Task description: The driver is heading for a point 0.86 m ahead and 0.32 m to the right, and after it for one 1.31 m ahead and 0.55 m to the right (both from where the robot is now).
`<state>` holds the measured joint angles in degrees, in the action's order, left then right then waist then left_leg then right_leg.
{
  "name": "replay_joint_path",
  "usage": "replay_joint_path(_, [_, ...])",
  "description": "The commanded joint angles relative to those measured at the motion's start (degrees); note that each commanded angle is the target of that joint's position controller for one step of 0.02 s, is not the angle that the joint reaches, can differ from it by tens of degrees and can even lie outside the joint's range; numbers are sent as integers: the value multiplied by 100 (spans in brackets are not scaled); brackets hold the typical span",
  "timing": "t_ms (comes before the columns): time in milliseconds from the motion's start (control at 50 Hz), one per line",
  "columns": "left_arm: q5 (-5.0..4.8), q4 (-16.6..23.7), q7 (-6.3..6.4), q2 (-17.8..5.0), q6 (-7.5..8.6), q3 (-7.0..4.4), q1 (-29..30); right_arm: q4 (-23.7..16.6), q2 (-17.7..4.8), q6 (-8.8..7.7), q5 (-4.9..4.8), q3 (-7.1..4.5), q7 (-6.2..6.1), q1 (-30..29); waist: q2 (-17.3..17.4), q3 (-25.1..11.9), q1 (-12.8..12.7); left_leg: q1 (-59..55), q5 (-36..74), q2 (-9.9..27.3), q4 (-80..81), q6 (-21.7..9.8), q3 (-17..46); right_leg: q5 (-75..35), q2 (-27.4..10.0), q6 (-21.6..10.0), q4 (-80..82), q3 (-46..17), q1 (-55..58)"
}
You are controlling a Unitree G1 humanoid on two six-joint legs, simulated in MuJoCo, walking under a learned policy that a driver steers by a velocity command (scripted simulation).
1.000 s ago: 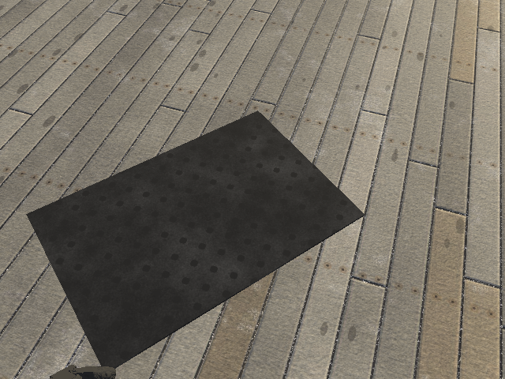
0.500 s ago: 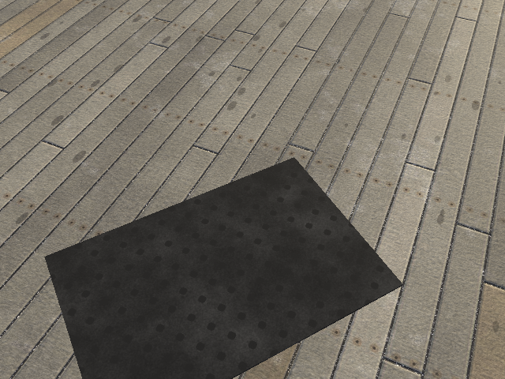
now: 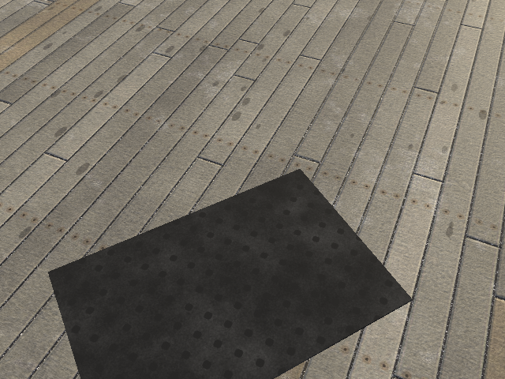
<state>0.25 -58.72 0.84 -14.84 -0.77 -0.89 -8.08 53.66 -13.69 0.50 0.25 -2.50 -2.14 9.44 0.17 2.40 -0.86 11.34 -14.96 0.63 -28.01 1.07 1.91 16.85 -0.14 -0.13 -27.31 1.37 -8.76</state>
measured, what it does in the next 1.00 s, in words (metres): walks ahead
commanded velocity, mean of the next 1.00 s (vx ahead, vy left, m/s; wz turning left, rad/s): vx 0.15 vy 0.00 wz -0.03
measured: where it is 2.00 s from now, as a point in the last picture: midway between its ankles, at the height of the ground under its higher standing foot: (297, 355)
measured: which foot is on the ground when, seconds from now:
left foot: down 0.00-1.00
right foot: down 0.00-0.78, up 0.80-1.00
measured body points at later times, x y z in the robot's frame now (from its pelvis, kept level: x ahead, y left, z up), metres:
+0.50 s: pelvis -0.01 +0.00 +0.00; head +0.00 +0.00 +0.45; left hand +0.02 +0.25 -0.15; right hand +0.03 -0.26 -0.15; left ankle +0.00 +0.13 -0.74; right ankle -0.02 -0.12 -0.74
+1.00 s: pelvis +0.11 +0.04 +0.01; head +0.12 +0.06 +0.46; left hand +0.23 +0.30 -0.13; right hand +0.02 -0.19 -0.13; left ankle +0.02 +0.13 -0.74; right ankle +0.18 -0.12 -0.66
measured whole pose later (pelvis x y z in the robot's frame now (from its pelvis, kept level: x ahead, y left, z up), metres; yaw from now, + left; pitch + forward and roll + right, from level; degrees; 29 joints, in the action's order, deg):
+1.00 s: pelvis +0.11 +0.04 +0.01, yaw -3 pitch +1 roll +0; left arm -2.1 -55.9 -0.7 -15.4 4.1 -3.3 -9.9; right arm 65.0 -10.5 -6.0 0.8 -1.2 -0.2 25.2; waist -2.3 -1.0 2.8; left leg -0.3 -16.3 -1.5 -14.9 -2.7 -5.3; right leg 8.0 -3.6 -3.2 -58.0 -2.3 -36.5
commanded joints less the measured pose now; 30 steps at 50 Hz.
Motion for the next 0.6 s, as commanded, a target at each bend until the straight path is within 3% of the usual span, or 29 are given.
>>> replay_joint_path(20, [2,108,37,-620,46,-104,-33,-72,-669,-42,0,-134,-30,-13,7,-303,7,-297,1666,182,309,-170,130,-1286,-219,-85,431,-199,-139])
replay_joint_path(500, [6,-269,102,-385,102,-23,-615,885,-500,-24,-9,-4,-70,190,-26,-1,58,-37,783,86,542,-97,14,-519,-176,-106,697,-209,-379])
replay_joint_path(520, [4,-324,112,-351,95,-17,-736,953,-431,-19,-10,15,-73,298,-65,-127,58,-74,274,3,510,-101,-82,87,-142,-130,762,-192,-334])
replay_joint_path(560, [-77,-296,156,-630,64,-119,-803,951,-472,-24,-59,-9,-91,312,-343,115,17,403,-1269,-286,22,-166,-397,1947,-273,-382,945,-497,-536])
replay_joint_path(600, [-132,-272,164,-903,116,-227,-1101,793,-353,-145,-55,13,-49,84,-860,431,-127,1184,-1374,-314,-897,-225,-574,3212,-1108,-870,1582,-1652,-536])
